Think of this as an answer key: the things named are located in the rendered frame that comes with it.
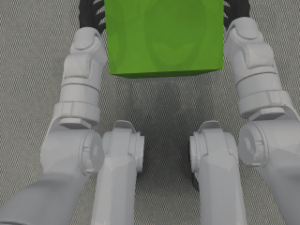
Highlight left robot hand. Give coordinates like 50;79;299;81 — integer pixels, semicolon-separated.
78;0;106;35

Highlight robot left forearm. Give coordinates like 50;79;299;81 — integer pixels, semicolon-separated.
40;27;108;167

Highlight right robot hand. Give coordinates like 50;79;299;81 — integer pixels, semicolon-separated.
223;0;250;32

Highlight robot right thigh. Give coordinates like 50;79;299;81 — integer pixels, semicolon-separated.
189;128;248;225

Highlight robot left upper arm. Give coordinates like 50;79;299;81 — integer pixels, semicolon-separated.
0;129;105;225

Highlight robot right forearm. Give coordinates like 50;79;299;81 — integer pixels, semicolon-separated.
223;17;300;123

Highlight carton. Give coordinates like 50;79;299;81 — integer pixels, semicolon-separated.
104;0;224;79

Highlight robot left thigh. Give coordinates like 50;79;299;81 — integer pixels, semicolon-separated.
90;127;144;225

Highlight robot thigh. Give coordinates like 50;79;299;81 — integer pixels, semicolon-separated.
189;128;248;225
90;127;144;225

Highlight robot right upper arm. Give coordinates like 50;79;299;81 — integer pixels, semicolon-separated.
237;118;300;225

